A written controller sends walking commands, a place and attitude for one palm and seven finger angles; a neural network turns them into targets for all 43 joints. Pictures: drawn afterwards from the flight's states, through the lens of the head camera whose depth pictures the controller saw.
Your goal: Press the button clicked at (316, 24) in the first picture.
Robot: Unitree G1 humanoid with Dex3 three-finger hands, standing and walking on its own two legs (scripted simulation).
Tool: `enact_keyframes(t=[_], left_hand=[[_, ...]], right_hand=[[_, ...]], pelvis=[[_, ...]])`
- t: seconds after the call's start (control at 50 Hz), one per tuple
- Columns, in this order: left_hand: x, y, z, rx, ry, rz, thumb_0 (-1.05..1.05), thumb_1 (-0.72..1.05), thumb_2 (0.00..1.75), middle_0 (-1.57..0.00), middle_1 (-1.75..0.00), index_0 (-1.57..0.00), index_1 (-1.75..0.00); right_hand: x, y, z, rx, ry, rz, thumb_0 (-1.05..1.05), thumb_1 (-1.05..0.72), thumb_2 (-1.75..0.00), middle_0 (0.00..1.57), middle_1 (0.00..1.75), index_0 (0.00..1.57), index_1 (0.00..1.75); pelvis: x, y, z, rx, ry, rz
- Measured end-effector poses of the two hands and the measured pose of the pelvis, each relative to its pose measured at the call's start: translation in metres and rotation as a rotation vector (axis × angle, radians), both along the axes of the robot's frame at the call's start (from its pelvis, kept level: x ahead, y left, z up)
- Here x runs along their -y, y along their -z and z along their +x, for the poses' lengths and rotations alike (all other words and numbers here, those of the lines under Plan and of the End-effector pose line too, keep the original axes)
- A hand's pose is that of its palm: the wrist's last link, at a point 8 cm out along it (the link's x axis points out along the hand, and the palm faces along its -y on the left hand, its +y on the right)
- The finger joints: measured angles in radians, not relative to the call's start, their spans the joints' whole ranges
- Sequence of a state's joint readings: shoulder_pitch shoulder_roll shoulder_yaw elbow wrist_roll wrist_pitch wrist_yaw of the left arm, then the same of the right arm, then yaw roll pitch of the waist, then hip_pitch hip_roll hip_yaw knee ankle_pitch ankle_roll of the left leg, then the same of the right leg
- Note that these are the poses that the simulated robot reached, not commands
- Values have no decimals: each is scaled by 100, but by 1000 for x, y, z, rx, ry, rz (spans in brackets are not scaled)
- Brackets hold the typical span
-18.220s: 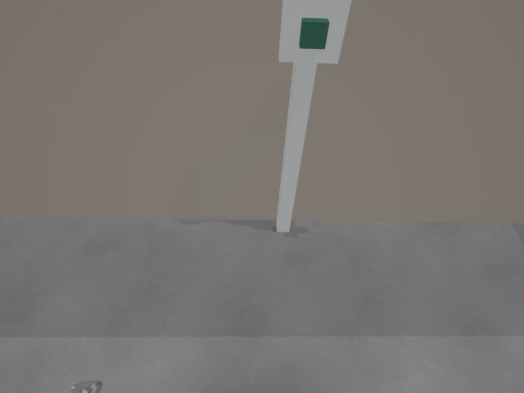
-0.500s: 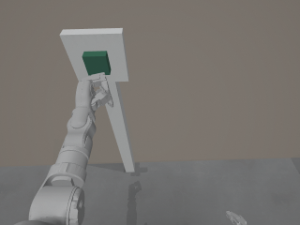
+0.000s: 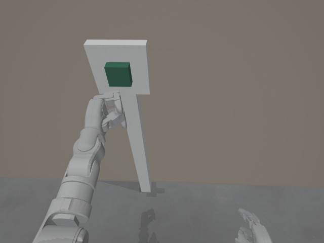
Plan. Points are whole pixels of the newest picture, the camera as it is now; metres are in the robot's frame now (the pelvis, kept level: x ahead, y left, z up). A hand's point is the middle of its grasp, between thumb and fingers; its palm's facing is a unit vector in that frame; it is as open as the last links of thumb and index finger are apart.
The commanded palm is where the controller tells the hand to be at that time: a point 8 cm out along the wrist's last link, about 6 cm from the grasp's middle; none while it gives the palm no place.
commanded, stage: draw the hand back to the body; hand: left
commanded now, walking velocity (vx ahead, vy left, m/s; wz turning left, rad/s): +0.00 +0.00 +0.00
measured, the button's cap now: (119, 74) +0.52 +0.15 +0.16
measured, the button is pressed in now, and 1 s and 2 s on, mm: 0 0 0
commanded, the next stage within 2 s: step back with the hand held close in 1.38 s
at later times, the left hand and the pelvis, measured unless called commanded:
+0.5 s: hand (83, 148) +0.27 +0.18 +0.15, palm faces +0.12 -0.98 -0.15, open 3.1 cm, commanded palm +0.23 +0.23 +0.16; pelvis -0.01 +0.01 +0.01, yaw +0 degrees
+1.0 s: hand (34, 176) +0.20 +0.24 +0.16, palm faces +0.36 -0.86 -0.35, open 3.1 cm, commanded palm +0.14 +0.29 +0.18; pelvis +0.01 +0.02 +0.01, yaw +0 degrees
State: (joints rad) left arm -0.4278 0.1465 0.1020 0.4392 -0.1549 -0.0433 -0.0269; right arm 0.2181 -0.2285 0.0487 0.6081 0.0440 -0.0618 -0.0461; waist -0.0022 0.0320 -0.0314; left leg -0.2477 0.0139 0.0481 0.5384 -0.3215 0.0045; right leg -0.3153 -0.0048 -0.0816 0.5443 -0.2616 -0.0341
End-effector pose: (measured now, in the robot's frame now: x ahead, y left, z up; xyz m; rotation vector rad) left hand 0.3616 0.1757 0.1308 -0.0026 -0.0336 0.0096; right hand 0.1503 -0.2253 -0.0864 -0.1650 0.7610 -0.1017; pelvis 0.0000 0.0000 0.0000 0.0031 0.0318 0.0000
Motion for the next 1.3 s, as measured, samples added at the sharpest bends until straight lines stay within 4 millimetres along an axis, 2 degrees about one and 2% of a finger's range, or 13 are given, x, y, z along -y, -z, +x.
enact_keyframes(t=[0.08, 0.18, 0.42, 0.46, 0.54, 0.62, 0.86, 1.16, 1.3], left_hand=[[-6, -4, -15, 22, 5, 0, 2, 91, 90, -130, -150, -130, -150], [-20, -4, -46, 15, -9, 19, 2, 90, 90, -130, -150, -130, -149], [-46, -20, -100, 30, -28, 33, 2, 90, 90, -130, -150, -130, -150], [-49, -23, -109, 47, -64, 105, 2, 90, 90, -130, -150, -130, -150], [-55, -26, -129, 91, -142, 195, 2, 90, 90, -130, -150, -130, -150], [-64, -26, -145, 110, -200, 240, 2, 90, 90, -130, -150, -131, -149], [-91, -38, -179, 132, -303, 342, 2, 90, 90, -130, -150, -131, -149], [-122, -51, -223, 106, -421, 455, 1, 90, 89, -130, -150, -131, -149], [-125, -48, -227, 109, -449, 430, 1, 90, 90, -130, -150, -131, -149]], right_hand=[[-1, 1, -7, -6, 15, 19, 1, -90, -90, 20, 30, 20, 30], [-2, -1, -8, 3, 18, 22, 1, -90, -90, 20, 30, 20, 30], [-19, -25, 26, 156, -52, 8, 1, -90, -90, 20, 30, 20, 30], [-22, -30, 31, 180, -67, 3, 1, -90, -90, 20, 30, 20, 30], [-28, -33, 33, 183, -86, 1, 1, -90, -90, 20, 30, 20, 30], [-32, -28, 28, 137, -100, -4, 1, -90, -90, 20, 30, 20, 30], [-31, -11, 15, 42, -80, -1, 1, -90, -90, 21, 30, 21, 30], [-32, -24, 39, 119, -84, -21, 1, -90, -90, 20, 30, 20, 30], [-39, -27, 46, 134, -118, -28, 1, -90, -90, 20, 30, 20, 30]], pelvis=[[-2, -1, 3, 11, 13, 1], [-3, -3, 3, 37, 13, -1], [-7, -4, -7, 84, -12, -4], [-7, -5, -9, 94, -10, -5], [-8, -8, -11, 105, -6, -5], [-9, -10, -10, 113, -7, -7], [-15, -11, 0, 118, -5, -12], [-18, -10, 9, 111, -6, -21], [-19, -10, 7, 116, -17, -21]])
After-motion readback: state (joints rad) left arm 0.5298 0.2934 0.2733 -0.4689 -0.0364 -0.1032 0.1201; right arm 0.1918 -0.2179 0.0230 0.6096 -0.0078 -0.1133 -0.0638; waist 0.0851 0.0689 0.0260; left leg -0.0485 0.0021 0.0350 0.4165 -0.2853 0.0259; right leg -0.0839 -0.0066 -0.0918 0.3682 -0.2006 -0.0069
